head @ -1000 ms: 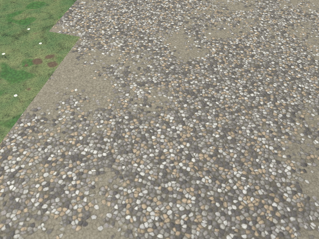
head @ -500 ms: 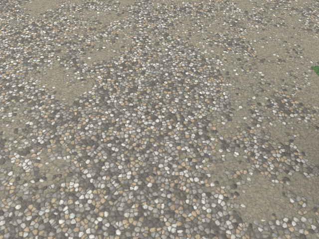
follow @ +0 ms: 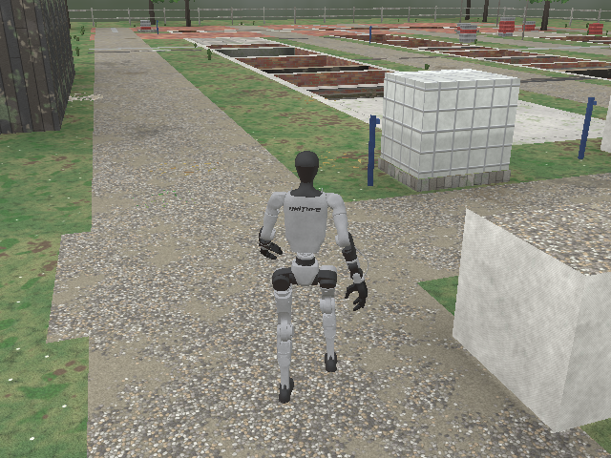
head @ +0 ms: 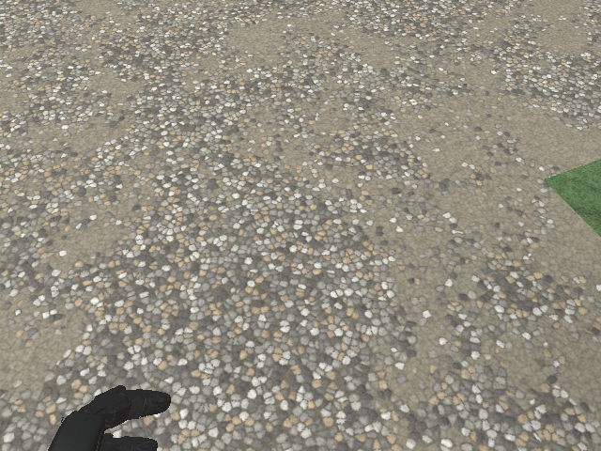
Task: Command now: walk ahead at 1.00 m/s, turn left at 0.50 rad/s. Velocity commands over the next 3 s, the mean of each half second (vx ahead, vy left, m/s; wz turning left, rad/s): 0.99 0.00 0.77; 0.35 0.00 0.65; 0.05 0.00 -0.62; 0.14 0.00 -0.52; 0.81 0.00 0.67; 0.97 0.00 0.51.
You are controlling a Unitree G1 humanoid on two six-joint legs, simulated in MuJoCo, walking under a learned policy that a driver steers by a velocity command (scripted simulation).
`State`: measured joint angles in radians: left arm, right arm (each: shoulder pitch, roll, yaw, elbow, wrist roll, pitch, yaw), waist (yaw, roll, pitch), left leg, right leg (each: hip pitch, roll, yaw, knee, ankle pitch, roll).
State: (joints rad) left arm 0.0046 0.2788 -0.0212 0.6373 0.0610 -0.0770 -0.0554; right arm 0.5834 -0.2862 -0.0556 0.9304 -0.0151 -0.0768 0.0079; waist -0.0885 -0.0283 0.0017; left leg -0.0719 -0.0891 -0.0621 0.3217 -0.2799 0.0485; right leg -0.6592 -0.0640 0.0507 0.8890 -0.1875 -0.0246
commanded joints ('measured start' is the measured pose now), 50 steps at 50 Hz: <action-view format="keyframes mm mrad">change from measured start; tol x32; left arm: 1 -50 58 -3 -72 -25 -10 -15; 8 477 292 102 39 39 -22 81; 50 275 79 48 44 -36 40 74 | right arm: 1 -173 -188 -46 -125 18 -38 9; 23 -605 -34 31 -357 -14 68 99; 28 -93 -168 -36 -165 -29 44 31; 50 -275 -92 -8 -175 -8 60 -28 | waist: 1 93 98 90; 9 200 -284 -365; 23 64 1 117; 30 -34 178 -440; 50 100 81 -31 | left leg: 1 -377 200 -228 -296 189 169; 6 -171 149 -164 265 651 84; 8 -572 20 -65 908 -192 58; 10 -751 109 -25 1082 -54 72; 19 -738 207 62 806 196 47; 27 69 -33 198 325 331 168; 30 620 403 -495 291 1205 444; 33 118 294 -450 45 734 363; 36 -195 223 -307 21 930 304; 50 -71 178 -161 229 781 76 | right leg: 1 352 43 -75 -218 196 32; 6 689 89 -79 -336 43 -6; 9 1016 -426 832 -648 -688 -126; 10 887 -370 662 -646 -650 -121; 22 537 -129 -297 -784 489 -14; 26 615 -162 -310 -291 1205 12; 27 539 -178 -284 -12 1117 15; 29 54 71 -256 739 -447 82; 30 -105 90 -35 900 -387 99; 50 402 48 -30 -405 139 -49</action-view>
